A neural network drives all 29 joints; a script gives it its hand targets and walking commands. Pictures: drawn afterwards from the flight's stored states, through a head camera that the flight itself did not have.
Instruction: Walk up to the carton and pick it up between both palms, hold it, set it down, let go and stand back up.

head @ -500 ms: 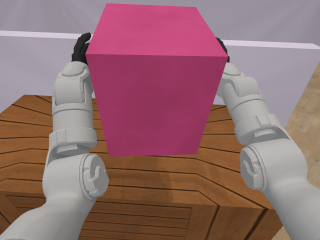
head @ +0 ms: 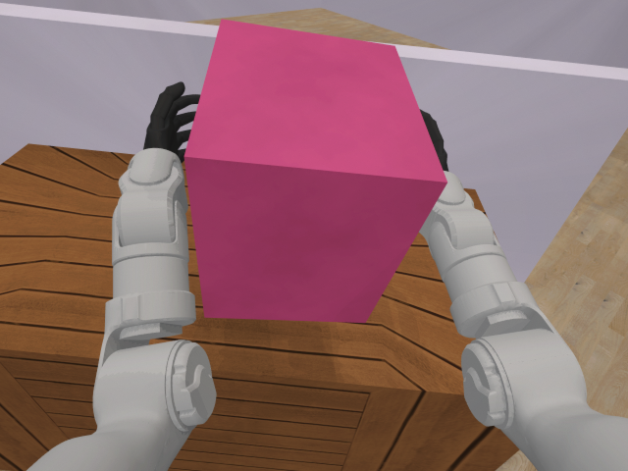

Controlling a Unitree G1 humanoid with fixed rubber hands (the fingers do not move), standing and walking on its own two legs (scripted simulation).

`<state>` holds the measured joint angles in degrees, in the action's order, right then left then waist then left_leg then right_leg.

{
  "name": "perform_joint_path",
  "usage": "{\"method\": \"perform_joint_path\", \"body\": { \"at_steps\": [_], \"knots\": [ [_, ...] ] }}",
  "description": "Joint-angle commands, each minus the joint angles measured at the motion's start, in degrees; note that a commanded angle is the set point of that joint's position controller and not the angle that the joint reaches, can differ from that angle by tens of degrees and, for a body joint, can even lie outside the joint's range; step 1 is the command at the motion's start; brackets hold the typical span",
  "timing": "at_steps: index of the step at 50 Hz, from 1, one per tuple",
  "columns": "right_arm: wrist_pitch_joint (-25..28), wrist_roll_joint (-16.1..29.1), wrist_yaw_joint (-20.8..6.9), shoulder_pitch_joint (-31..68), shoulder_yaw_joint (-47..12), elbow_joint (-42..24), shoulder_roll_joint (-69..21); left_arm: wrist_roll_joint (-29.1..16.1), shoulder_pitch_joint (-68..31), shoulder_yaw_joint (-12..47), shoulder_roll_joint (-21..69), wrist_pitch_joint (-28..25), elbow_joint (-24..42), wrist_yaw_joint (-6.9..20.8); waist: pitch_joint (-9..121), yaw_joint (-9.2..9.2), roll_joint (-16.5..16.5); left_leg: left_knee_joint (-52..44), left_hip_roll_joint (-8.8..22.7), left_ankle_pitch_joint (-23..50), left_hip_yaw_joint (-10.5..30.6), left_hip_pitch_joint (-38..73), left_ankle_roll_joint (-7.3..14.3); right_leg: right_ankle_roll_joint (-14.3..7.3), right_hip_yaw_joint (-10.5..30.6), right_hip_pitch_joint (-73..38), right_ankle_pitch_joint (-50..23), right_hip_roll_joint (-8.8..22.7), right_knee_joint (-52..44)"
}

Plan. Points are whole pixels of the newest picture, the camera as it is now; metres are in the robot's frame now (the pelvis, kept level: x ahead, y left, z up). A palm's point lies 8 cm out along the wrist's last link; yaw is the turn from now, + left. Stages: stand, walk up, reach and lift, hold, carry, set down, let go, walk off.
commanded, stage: set down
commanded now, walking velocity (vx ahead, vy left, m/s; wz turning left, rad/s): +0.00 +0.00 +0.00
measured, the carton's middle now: (298, 182) +0.42 +0.01 +0.19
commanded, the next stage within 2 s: none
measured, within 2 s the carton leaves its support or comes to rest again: neither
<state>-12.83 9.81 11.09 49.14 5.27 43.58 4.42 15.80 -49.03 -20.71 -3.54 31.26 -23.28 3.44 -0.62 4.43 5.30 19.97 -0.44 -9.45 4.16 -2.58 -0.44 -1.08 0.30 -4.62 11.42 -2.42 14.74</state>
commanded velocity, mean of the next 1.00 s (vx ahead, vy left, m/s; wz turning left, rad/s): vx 0.00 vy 0.00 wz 0.00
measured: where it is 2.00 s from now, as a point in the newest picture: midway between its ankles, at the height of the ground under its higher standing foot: outside the picture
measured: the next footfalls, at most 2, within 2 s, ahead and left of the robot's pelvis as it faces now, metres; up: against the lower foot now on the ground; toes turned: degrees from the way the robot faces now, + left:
none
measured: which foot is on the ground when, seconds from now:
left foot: down 0.00-1.00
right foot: down 0.00-1.00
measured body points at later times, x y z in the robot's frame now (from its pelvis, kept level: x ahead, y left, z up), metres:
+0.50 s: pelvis +0.00 +0.01 +0.00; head -0.04 +0.05 +0.45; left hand +0.42 +0.18 +0.21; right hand +0.40 -0.14 +0.19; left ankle +0.03 +0.12 -0.75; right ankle -0.03 -0.10 -0.75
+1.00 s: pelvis +0.01 +0.01 +0.00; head -0.01 +0.04 +0.45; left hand +0.43 +0.17 +0.17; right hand +0.41 -0.15 +0.16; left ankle +0.03 +0.12 -0.75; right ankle -0.03 -0.10 -0.75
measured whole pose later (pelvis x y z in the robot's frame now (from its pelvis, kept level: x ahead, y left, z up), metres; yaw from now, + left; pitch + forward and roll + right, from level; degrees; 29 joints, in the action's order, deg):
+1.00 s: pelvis +0.01 +0.01 +0.00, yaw -1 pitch -5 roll -1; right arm -3.7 -4.2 8.0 45.3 17.2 49.8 -0.3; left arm 16.0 -48.2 -21.7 -2.7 16.8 -39.4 2.8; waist -1.0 0.7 4.6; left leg 18.8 -0.6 -9.1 2.7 -5.2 -0.1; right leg -0.6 1.5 -1.3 11.0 -2.0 14.3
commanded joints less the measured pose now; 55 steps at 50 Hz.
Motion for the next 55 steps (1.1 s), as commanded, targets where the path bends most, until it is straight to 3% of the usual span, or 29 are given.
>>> {"method": "perform_joint_path", "body": {
  "at_steps": [1,7,21,39,55],
  "knots": [
    [6.33,-0.23,-6.11,48.07,-12.61,-17.40,-27.80,-5.30,-33.82,22.56,31.38,-2.76,0.10,7.66,25.67,0.57,-6.71,-0.08,-2.08,17.21,-5.49,13.09,-1.19,5.13,-4.49,0.52,-20.38,0.50,-0.44],
    [7.75,-2.84,-7.23,46.32,-9.81,-14.25,-27.10,-3.04,-31.77,18.84,29.89,-3.69,-3.78,8.50,22.62,-0.62,-5.63,-0.92,-1.88,16.83,-6.50,11.67,-0.93,4.74,-5.06,0.73,-18.09,0.18,-0.74],
    [11.87,-7.56,-8.75,46.99,-5.03,-11.13,-26.49,-4.58,-33.69,20.61,32.46,-7.90,-7.59,6.70,25.36,-1.15,-7.73,-0.93,-0.56,16.40,-7.21,13.89,-2.80,3.23,-6.16,5.53,-10.84,-0.08,-1.85],
    [13.93,-10.72,-9.69,43.09,-4.53,-8.88,-29.17,-3.89,-31.45,19.35,32.54,-13.06,-11.07,6.45,27.49,-2.67,-7.44,0.41,-0.93,21.85,-7.86,12.71,-3.62,3.89,-5.72,3.03,-18.68,-0.10,-0.54],
    [15.60,-15.60,-10.56,40.12,-1.89,-7.07,-32.02,-2.64,-31.17,16.30,31.93,-17.41,-15.40,6.74,28.79,-3.88,-6.54,-0.45,-0.98,20.68,-9.00,8.94,-3.03,4.49,-5.04,0.73,-23.03,0.57,0.31]
  ]
}}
